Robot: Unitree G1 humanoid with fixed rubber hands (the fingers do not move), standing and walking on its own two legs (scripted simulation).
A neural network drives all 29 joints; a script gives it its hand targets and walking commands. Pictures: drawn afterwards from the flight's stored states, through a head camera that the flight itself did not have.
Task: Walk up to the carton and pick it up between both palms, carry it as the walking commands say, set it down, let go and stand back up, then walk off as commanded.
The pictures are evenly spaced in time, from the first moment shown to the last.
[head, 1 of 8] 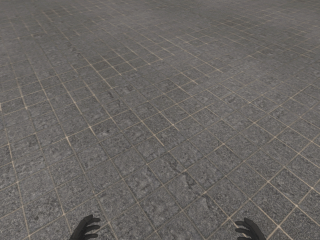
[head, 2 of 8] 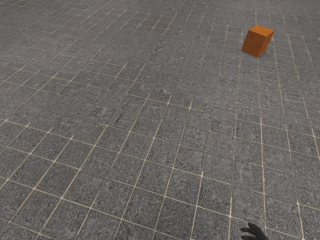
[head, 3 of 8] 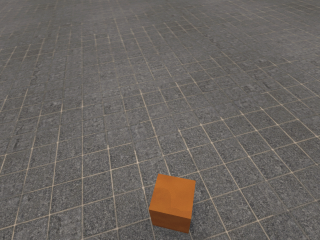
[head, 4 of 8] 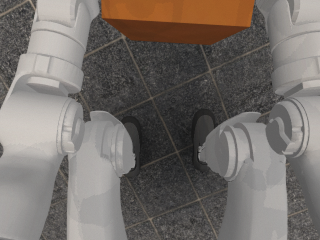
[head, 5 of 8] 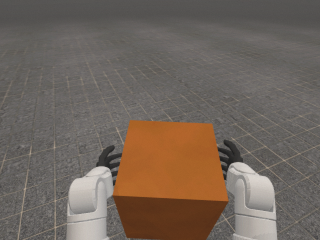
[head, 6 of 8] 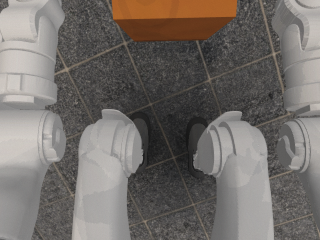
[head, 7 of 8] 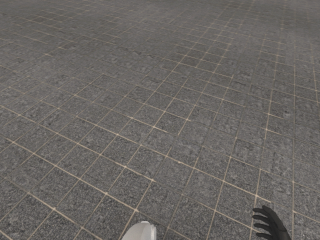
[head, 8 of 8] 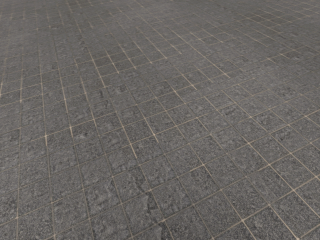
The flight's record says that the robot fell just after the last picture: no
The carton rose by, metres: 0.69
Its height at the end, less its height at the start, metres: +0.00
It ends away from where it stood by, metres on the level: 0.22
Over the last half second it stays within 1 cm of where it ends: yes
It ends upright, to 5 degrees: yes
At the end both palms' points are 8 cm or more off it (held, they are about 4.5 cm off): yes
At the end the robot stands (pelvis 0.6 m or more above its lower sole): yes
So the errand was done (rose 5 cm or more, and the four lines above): yes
